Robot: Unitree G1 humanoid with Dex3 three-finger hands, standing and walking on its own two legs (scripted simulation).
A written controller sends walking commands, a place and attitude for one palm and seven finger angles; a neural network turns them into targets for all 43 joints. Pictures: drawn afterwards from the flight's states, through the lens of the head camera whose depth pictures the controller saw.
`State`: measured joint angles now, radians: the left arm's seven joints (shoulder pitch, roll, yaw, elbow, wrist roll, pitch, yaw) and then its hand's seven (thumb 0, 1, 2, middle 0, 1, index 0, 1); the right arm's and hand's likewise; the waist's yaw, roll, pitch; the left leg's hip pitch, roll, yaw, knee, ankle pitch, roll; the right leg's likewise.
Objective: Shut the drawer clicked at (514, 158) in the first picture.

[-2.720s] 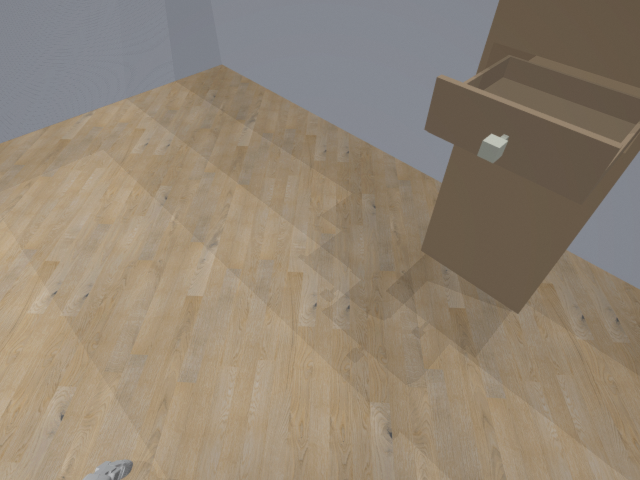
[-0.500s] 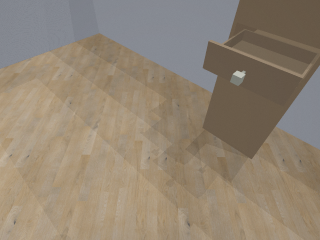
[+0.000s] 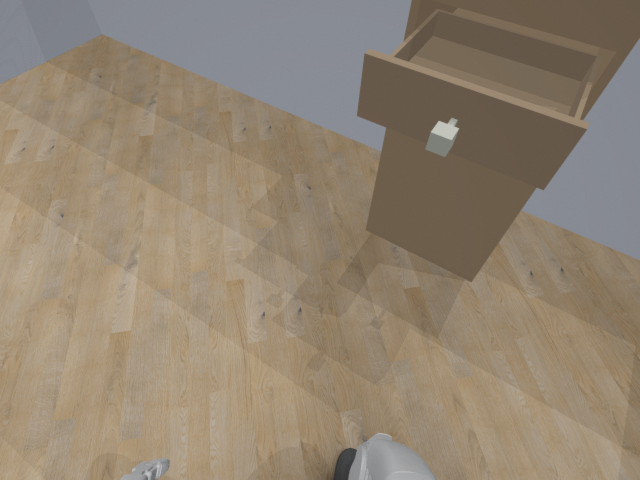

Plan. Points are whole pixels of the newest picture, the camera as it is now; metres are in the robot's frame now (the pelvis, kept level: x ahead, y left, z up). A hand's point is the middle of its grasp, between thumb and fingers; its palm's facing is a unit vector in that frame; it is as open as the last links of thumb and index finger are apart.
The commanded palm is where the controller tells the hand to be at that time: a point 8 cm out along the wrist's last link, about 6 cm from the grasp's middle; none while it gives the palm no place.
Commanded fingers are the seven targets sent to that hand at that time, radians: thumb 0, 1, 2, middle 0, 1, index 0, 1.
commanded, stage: turn to face it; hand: left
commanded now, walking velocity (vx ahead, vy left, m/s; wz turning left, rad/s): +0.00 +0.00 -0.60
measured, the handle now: (445, 133) +0.67 -0.17 +0.03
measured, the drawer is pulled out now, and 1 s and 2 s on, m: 0.27 0.27 0.27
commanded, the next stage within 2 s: take the last steps up to it in 0.68 s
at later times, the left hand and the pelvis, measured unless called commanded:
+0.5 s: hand (176, 433) +0.18 +0.22 -0.14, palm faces -0.19 -0.95 -0.24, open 7.4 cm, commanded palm none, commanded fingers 0.00 0.90 0.90 -0.20 -0.30 -0.20 -0.30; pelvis +0.06 +0.04 +0.02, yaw -16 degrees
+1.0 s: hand (241, 392) +0.24 +0.14 -0.14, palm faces -0.53 -0.83 -0.19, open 7.4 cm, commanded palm none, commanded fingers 0.00 0.90 0.90 -0.20 -0.30 -0.20 -0.30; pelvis +0.06 +0.03 +0.02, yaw -30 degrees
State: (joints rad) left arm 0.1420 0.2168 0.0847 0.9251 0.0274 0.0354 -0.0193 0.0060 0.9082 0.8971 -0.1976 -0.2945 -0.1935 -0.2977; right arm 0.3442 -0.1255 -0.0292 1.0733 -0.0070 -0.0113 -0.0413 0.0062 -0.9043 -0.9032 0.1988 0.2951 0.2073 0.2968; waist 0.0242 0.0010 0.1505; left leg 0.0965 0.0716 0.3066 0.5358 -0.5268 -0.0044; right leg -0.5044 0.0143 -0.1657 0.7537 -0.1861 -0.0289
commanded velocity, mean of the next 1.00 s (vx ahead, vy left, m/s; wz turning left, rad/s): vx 0.07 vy -0.03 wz -0.36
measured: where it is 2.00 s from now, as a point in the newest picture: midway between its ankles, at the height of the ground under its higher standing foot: (404, 442)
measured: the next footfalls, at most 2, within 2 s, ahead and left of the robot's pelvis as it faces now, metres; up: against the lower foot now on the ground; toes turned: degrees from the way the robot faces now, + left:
right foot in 0.02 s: +0.16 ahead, -0.06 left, +0.00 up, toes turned -8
left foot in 0.52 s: +0.10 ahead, +0.16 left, +0.00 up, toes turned -16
